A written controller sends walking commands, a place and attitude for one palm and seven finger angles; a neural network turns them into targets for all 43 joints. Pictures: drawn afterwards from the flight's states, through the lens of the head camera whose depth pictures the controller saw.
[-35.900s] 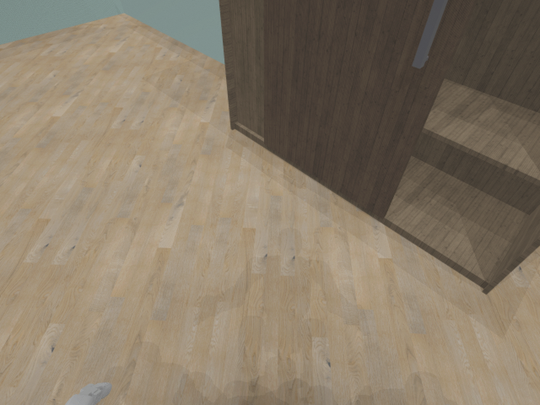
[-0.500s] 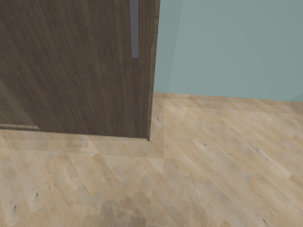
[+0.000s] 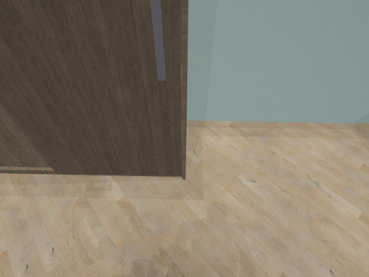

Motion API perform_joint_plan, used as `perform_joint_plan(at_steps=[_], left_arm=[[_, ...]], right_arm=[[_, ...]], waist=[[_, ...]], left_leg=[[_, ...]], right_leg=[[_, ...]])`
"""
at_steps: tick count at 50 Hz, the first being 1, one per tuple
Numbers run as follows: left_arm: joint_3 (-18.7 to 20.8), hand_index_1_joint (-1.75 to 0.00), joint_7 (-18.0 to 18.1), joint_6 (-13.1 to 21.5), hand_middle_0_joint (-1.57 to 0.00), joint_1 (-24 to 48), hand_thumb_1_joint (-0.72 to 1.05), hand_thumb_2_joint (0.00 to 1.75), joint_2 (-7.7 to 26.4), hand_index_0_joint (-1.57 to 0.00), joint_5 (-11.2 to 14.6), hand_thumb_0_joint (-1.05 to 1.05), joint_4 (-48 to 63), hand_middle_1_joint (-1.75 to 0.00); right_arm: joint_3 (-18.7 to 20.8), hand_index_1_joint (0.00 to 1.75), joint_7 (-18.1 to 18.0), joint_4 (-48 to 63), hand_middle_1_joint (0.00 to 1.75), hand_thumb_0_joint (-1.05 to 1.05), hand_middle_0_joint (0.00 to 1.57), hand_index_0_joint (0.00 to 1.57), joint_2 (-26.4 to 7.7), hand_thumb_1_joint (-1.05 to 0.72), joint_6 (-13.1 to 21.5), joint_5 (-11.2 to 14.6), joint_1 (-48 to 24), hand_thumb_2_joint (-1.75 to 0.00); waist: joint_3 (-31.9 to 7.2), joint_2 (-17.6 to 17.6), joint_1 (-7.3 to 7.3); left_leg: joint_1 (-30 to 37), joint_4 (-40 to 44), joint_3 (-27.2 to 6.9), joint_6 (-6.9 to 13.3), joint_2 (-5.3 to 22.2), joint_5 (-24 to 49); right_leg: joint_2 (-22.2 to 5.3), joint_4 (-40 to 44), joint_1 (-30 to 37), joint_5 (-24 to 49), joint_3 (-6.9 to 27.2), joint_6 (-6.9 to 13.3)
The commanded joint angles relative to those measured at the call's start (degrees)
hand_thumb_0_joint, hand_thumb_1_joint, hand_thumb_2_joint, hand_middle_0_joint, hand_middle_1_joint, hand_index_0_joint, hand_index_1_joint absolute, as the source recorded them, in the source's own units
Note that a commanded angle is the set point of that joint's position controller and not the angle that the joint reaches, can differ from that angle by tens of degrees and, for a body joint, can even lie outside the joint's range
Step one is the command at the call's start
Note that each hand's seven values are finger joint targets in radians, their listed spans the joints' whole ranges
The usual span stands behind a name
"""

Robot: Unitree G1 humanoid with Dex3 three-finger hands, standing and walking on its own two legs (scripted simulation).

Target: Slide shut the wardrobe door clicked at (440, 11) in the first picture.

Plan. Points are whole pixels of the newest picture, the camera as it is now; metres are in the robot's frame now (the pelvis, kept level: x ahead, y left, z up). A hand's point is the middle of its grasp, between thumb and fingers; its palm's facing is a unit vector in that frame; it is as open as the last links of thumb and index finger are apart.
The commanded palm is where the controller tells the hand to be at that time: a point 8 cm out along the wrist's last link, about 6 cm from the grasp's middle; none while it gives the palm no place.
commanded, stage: let the arm hang, fingers relaxed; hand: left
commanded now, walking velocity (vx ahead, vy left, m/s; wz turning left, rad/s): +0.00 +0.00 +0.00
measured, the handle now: (159, 40) +0.79 +0.13 +0.14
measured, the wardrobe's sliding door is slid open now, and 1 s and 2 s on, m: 0.00 0.00 0.00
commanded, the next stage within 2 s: look to check the result in 0.16 s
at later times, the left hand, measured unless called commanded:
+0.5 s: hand out of the picture +0.06 +0.22 -0.16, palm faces +0.00 -0.96 -0.29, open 7.4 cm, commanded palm none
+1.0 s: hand out of the picture +0.11 +0.22 -0.15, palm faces -0.02 -0.94 -0.33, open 7.4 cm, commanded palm none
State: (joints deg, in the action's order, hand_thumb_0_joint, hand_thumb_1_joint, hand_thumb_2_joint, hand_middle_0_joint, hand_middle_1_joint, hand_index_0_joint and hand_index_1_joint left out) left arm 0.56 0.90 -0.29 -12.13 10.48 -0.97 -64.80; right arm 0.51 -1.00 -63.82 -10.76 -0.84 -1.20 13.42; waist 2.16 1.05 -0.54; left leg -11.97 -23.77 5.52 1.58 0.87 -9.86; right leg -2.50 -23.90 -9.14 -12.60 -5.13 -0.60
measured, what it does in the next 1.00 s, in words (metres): stands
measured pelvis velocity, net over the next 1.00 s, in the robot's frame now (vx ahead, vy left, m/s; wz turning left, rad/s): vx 0.03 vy -0.02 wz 0.00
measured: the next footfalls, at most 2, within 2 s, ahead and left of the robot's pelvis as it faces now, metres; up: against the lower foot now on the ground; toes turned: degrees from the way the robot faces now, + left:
none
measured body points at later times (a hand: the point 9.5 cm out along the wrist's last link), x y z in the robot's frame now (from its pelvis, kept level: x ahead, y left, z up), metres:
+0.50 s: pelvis +0.01 -0.01 +0.00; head +0.02 -0.01 +0.45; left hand +0.06 +0.27 -0.14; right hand +0.05 -0.28 -0.15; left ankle +0.04 +0.10 -0.74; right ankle +0.00 -0.12 -0.74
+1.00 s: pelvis +0.03 -0.02 +0.01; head +0.04 -0.02 +0.46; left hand +0.12 +0.27 -0.13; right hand +0.11 -0.31 -0.13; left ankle +0.04 +0.10 -0.74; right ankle +0.00 -0.12 -0.74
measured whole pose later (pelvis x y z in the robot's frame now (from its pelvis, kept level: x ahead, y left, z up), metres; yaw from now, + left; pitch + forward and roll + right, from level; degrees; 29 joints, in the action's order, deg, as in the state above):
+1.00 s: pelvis +0.03 -0.02 +0.01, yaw +0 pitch -2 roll +0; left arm 0.5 -0.1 1.0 -5.0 18.2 -0.9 -64.9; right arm 0.2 -0.2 -64.4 -19.2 -0.2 -0.8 5.0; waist 2.5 0.7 -0.6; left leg -7.5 -18.2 4.9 -0.3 1.9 -9.1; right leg -0.9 -17.6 -4.3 -11.8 -5.8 0.6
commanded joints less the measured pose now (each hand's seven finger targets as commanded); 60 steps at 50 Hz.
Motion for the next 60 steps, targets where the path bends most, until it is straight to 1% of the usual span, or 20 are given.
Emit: perform_joint_plan(at_steps=[1,4,6,8,10,14,15,17,20,29,35,36,40,43,45,49,50,52,59,60], left_arm=[[1.78,-0.3,0.66,1.12,-0.2,-1.25,0.9,0.9,9.06,-0.2,0.01,0.0,1.89,-0.3],[1.93,-0.3,0.59,1.14,-0.2,-0.58,0.9,0.9,9.42,-0.2,0.04,0.0,1.87,-0.3],[2.01,-0.3,0.57,1.23,-0.2,-0.19,0.9,0.9,9.68,-0.2,-0.05,0.0,1.86,-0.3],[2.11,-0.3,0.53,1.42,-0.2,0.0,0.9,0.9,10.12,-0.2,0.01,0.0,1.85,-0.3],[2.25,-0.3,0.51,1.53,-0.2,0.51,0.9,0.9,10.85,-0.2,-0.01,0.0,1.93,-0.3],[2.31,-0.3,0.35,1.63,-0.2,1.75,0.9,0.9,11.83,-0.2,0.06,0.0,1.88,-0.3],[2.41,-0.3,0.37,1.74,-0.2,1.65,0.9,0.9,12.39,-0.2,0.04,0.0,2.01,-0.3],[2.36,-0.3,0.29,1.72,-0.2,2.8,0.9,0.9,12.94,-0.2,0.07,0.0,2.02,-0.3],[2.48,-0.3,0.21,1.86,-0.2,3.32,0.9,0.9,14.0,-0.2,0.08,0.0,2.17,-0.3],[2.34,-0.3,-0.04,2.16,-0.2,6.05,0.9,0.9,16.82,-0.2,0.18,0.0,2.45,-0.3],[2.28,-0.3,-0.08,2.31,-0.2,7.25,0.9,0.9,18.21,-0.2,0.11,0.0,2.82,-0.3],[2.23,-0.3,-0.11,2.27,-0.2,7.56,0.9,0.9,18.3,-0.2,0.13,0.0,2.76,-0.3],[2.25,-0.3,-0.14,2.45,-0.2,7.97,0.9,0.9,18.98,-0.2,0.08,0.0,3.01,-0.3],[2.19,-0.3,-0.16,2.44,-0.2,8.56,0.9,0.9,19.24,-0.2,0.19,0.0,3.2,-0.3],[2.21,-0.3,-0.13,2.47,-0.2,8.5,0.9,0.9,19.51,-0.2,0.15,0.0,3.29,-0.3],[2.16,-0.3,-0.18,2.47,-0.2,8.92,0.9,0.9,19.62,-0.2,0.2,0.0,3.32,-0.3],[2.19,-0.3,-0.14,2.53,-0.2,8.62,0.9,0.9,19.65,-0.2,0.17,0.0,3.4,-0.3],[2.12,-0.3,-0.14,2.53,-0.2,8.71,0.9,0.9,19.64,-0.2,0.23,0.0,3.33,-0.3],[2.12,-0.3,0.0,2.54,-0.2,8.33,0.9,0.9,19.66,-0.2,0.32,0.0,3.24,-0.3],[2.18,-0.3,0.03,2.54,-0.2,8.09,0.9,0.9,19.63,-0.2,0.27,0.0,3.22,-0.3]], right_arm=[[1.45,0.3,-0.32,1.78,0.3,0.0,0.2,0.2,-7.36,-0.9,1.13,-0.13,1.58,-0.9],[1.52,0.3,-0.37,1.59,0.3,0.0,0.2,0.2,-7.9,-0.9,1.2,-0.14,1.04,-0.9],[1.65,0.3,-0.39,1.69,0.3,0.0,0.2,0.2,-8.33,-0.9,1.18,-0.16,0.58,-0.9],[1.68,0.3,-0.41,1.69,0.3,0.0,0.2,0.2,-8.86,-0.9,1.43,-0.09,0.26,-0.9],[1.79,0.3,-0.4,1.68,0.3,0.0,0.2,0.2,-9.69,-0.9,1.42,0.02,-0.26,-0.9],[1.97,0.3,-0.38,1.66,0.3,0.0,0.2,0.2,-10.75,-0.9,1.44,-0.05,-1.49,-0.9],[2.08,0.3,-0.33,1.97,0.3,0.0,0.2,0.2,-11.25,-0.9,1.43,0.08,-1.44,-0.9],[2.04,0.3,-0.28,1.67,0.3,0.0,0.2,0.2,-11.77,-0.9,1.4,0.0,-2.17,-0.9],[2.22,0.3,-0.18,2.01,0.3,0.0,0.2,0.2,-12.96,-0.9,1.42,0.09,-3.07,-0.9],[2.06,0.3,0.02,2.09,0.3,0.0,0.2,0.2,-16.02,-0.9,1.8,0.16,-6.33,-0.9],[1.92,0.3,0.19,2.38,0.3,0.0,0.2,0.2,-17.56,-0.9,1.78,0.26,-8.2,-0.9],[1.93,0.3,0.24,2.31,0.3,0.0,0.2,0.2,-17.68,-0.9,1.83,0.19,-8.47,-0.9],[1.81,0.3,0.32,2.56,0.3,0.0,0.2,0.2,-18.47,-0.9,1.89,0.27,-8.95,-0.9],[1.67,0.3,0.29,2.49,0.3,0.0,0.2,0.2,-18.82,-0.9,2.04,0.22,-9.64,-0.9],[1.63,0.3,0.28,2.68,0.3,0.0,0.2,0.2,-19.06,-0.9,1.95,0.29,-9.82,-0.9],[1.58,0.3,0.28,2.58,0.3,0.0,0.2,0.2,-19.18,-0.9,1.98,0.26,-9.97,-0.9],[1.57,0.3,0.26,2.71,0.3,0.0,0.2,0.2,-19.22,-0.9,1.96,0.32,-9.59,-0.9],[1.56,0.3,0.22,2.6,0.3,0.0,0.2,0.2,-19.3,-0.9,2.03,0.24,-9.87,-0.9],[1.45,0.3,0.01,2.43,0.3,0.0,0.2,0.2,-19.16,-0.9,2.02,0.33,-9.39,-0.9],[1.41,0.3,-0.02,2.55,0.3,0.0,0.2,0.2,-18.95,-0.9,1.92,0.42,-9.38,-0.9]], waist=[[1.17,-0.32,0.11],[1.24,1.17,0.09],[1.57,0.72,0.04],[0.14,0.49,0.19],[0.0,0.14,0.22],[0.14,0.29,0.06],[-0.73,-0.39,0.12],[0.02,-0.4,0.01],[-1.22,-0.21,0.05],[-3.27,-0.32,0.05],[-2.91,-1.18,0.05],[-3.01,-0.24,0.0],[-4.18,-0.96,-0.01],[-4.42,-0.03,0.03],[-4.16,-1.1,0.09],[-3.69,-0.99,0.0],[-4.57,-1.38,0.01],[-5.03,-0.28,0.02],[-5.54,-0.65,0.01],[-5.17,-1.5,0.05]], left_leg=[[0.51,6.57,-6.6,0.0,6.24,-2.33],[0.5,7.05,-6.9,-0.04,6.26,-2.77],[0.47,6.99,-6.92,-0.06,6.36,-2.86],[1.44,6.75,-6.91,0.09,6.48,-0.54],[1.66,6.42,-6.85,-0.02,6.62,0.3],[2.17,6.59,-7.0,-0.1,6.55,-0.28],[2.84,6.16,-7.02,0.01,6.69,0.89],[2.52,6.65,-7.02,-0.16,6.77,0.1],[3.51,6.41,-7.08,-0.07,6.88,1.0],[5.51,7.02,-7.45,-0.22,7.69,5.38],[6.35,7.36,-7.4,-0.38,7.93,7.05],[6.36,7.6,-7.32,-0.44,7.93,6.68],[7.08,7.66,-7.38,-0.47,8.11,8.06],[7.35,7.82,-7.37,-0.6,8.11,9.15],[7.61,7.77,-7.45,-0.61,8.16,9.34],[7.58,8.13,-7.22,-0.72,8.16,9.16],[7.96,7.87,-7.32,-0.65,8.22,9.89],[8.46,7.7,-7.14,-0.73,8.23,10.72],[9.14,7.43,-6.76,-0.8,8.32,12.36],[9.08,7.36,-6.78,-0.76,8.22,12.11]], right_leg=[[-4.72,6.25,-2.99,-1.53,4.89,1.99],[-4.65,6.37,-2.89,-1.6,5.12,2.14],[-4.57,6.71,-2.95,-1.58,5.09,2.17],[-4.85,6.68,-1.86,0.12,5.18,2.29],[-4.89,6.95,-1.56,0.21,5.03,2.3],[-5.07,7.8,-1.89,-0.53,5.6,2.52],[-5.21,7.86,-1.48,0.25,5.42,2.52],[-5.3,8.2,-1.7,-0.57,5.53,2.52],[-5.4,8.55,-1.18,0.08,5.82,2.65],[-5.91,8.59,1.08,5.35,5.83,2.44],[-6.03,9.24,1.39,7.31,5.93,2.27],[-6.25,9.37,1.48,6.87,6.04,2.26],[-6.28,9.56,2.6,8.46,6.13,2.2],[-6.47,9.42,3.18,9.9,6.21,2.23],[-6.34,9.66,3.04,10.18,6.2,2.2],[-6.53,9.97,3.23,10.38,6.12,2.2],[-6.44,9.88,3.82,11.09,6.07,2.23],[-6.68,9.69,4.1,12.36,6.14,2.29],[-6.73,9.53,5.2,15.26,5.94,2.37],[-6.51,9.73,4.91,15.07,5.89,2.32]])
